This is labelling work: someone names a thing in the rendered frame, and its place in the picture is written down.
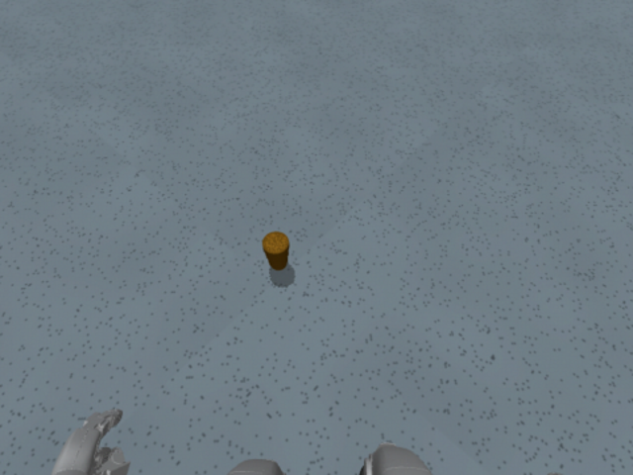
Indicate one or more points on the cup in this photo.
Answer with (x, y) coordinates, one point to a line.
(276, 247)

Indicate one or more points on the left robot hand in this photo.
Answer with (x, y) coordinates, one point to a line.
(81, 450)

